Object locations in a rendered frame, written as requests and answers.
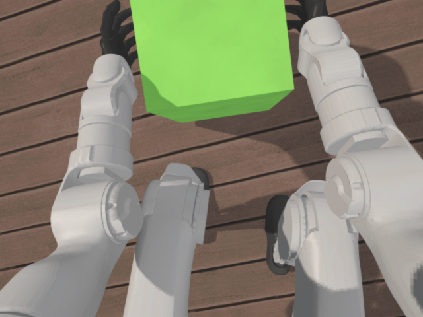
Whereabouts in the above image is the robot left hand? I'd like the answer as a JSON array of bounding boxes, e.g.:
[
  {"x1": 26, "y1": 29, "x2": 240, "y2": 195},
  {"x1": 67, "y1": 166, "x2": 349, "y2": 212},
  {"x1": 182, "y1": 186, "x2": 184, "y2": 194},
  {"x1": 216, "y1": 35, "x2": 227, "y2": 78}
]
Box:
[{"x1": 100, "y1": 0, "x2": 138, "y2": 68}]

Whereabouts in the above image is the robot thigh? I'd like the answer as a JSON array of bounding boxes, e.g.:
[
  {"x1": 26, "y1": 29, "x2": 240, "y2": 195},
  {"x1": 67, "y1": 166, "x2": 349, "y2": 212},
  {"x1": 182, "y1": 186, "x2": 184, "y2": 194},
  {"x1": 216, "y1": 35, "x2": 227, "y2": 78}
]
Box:
[
  {"x1": 282, "y1": 191, "x2": 365, "y2": 317},
  {"x1": 123, "y1": 174, "x2": 210, "y2": 317}
]

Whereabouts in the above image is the robot right thigh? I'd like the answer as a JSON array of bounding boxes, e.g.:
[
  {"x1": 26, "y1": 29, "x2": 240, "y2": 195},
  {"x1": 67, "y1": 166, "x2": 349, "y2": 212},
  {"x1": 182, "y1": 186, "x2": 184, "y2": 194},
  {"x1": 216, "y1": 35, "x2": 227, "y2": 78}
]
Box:
[{"x1": 282, "y1": 191, "x2": 365, "y2": 317}]

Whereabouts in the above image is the robot left forearm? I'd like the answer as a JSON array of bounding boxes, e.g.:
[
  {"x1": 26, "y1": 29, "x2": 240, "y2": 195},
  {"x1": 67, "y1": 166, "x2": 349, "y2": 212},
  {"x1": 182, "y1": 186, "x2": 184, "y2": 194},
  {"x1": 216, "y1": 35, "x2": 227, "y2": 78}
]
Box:
[{"x1": 50, "y1": 54, "x2": 138, "y2": 232}]

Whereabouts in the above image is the robot right upper arm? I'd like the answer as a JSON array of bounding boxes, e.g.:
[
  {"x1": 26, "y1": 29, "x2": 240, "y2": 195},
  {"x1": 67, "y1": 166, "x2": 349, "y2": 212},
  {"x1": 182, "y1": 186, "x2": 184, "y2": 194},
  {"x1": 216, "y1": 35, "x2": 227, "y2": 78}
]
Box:
[{"x1": 324, "y1": 146, "x2": 423, "y2": 317}]

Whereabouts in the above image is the robot right hand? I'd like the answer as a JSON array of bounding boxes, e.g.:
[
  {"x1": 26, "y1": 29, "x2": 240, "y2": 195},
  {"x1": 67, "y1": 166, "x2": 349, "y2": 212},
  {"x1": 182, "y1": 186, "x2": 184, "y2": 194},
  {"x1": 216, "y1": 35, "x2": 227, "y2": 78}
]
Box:
[{"x1": 285, "y1": 0, "x2": 328, "y2": 33}]

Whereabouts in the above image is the robot right forearm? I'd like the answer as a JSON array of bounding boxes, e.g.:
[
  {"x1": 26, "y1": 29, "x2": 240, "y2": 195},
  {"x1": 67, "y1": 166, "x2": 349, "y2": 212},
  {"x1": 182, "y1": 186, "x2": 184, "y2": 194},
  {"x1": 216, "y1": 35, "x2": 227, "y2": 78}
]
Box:
[{"x1": 297, "y1": 16, "x2": 423, "y2": 160}]

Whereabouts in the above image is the carton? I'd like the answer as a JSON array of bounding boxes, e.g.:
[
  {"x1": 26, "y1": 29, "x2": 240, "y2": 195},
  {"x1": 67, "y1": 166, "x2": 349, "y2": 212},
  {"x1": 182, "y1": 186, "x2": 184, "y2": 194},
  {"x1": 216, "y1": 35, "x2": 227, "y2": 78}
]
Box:
[{"x1": 130, "y1": 0, "x2": 294, "y2": 123}]

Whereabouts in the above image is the robot left upper arm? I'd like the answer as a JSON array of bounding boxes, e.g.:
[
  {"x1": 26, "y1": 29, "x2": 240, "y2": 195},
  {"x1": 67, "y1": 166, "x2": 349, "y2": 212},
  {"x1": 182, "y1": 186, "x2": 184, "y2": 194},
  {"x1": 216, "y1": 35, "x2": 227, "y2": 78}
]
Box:
[{"x1": 0, "y1": 179, "x2": 144, "y2": 317}]

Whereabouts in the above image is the robot left thigh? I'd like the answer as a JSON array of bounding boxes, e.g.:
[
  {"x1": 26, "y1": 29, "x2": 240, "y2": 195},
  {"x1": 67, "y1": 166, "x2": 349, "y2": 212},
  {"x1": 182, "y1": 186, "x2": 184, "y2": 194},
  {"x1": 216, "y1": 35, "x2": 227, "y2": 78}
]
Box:
[{"x1": 123, "y1": 174, "x2": 210, "y2": 317}]

